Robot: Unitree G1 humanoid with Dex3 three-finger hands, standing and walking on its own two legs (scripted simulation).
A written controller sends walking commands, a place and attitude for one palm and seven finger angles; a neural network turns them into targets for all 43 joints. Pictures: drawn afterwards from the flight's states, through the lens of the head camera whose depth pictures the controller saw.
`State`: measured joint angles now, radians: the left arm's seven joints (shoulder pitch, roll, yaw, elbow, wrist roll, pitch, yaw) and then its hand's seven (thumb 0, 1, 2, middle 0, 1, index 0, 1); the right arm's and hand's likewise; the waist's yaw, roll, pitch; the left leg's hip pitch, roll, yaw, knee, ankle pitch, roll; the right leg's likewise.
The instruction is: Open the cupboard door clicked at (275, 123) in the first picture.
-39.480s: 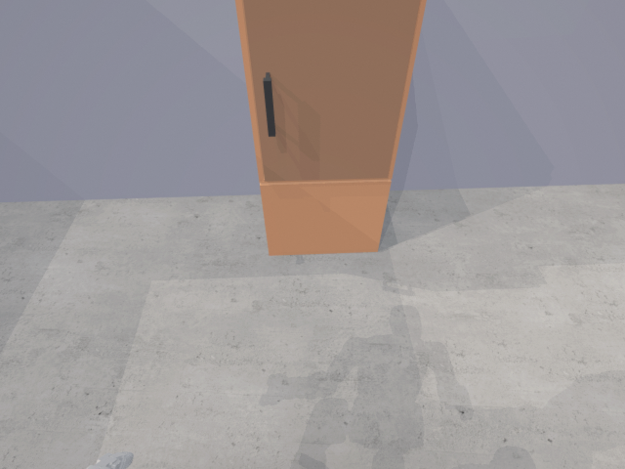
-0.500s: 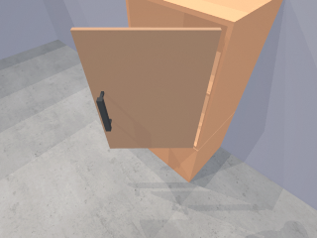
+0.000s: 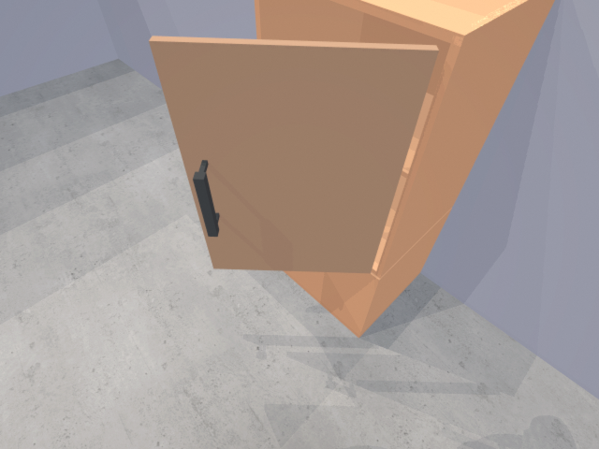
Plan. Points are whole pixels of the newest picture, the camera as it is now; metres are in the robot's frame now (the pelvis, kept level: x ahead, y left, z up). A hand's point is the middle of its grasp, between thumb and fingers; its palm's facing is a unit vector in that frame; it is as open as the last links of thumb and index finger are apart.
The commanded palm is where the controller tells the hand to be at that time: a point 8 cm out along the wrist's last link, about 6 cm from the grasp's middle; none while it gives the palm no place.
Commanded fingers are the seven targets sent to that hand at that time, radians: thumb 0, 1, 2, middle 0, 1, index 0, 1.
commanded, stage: look again from close up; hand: left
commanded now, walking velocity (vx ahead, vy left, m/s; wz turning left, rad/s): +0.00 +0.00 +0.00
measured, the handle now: (209, 199) +0.57 +0.22 -0.05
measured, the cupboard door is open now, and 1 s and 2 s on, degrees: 44 44 44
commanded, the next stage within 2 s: shuffle to correct the standing spot in 0.36 s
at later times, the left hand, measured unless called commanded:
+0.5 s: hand out of the picture -0.05 +0.21 -0.18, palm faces +0.05 -0.98 -0.18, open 7.4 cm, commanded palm none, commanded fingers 0.00 0.90 0.90 -0.20 -0.30 -0.20 -0.30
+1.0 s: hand out of the picture -0.03 +0.15 -0.19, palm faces +0.08 -0.99 -0.12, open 7.4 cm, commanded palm none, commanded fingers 0.00 0.90 0.90 -0.20 -0.30 -0.20 -0.30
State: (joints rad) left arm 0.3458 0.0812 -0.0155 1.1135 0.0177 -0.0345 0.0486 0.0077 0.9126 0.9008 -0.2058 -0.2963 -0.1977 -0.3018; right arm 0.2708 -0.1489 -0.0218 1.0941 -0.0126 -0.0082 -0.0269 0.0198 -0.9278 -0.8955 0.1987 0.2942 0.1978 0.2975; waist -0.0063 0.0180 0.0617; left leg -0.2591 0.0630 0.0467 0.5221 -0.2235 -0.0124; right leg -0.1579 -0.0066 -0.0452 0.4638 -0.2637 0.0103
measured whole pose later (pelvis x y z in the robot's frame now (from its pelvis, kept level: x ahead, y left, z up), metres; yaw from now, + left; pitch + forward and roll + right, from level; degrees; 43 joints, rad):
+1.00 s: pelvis +0.03 +0.01 -0.01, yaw +1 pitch +0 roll +0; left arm 0.44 0.13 0.01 1.07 0.03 -0.02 0.01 0.01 0.91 0.90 -0.20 -0.30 -0.20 -0.30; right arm 0.33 -0.13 -0.02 1.07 -0.02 -0.01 -0.02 0.01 -0.92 -0.90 0.20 0.29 0.20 0.30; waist 0.01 -0.03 -0.02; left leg -0.31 0.03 0.03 0.60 -0.30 0.00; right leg -0.21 -0.02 -0.02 0.56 -0.36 0.01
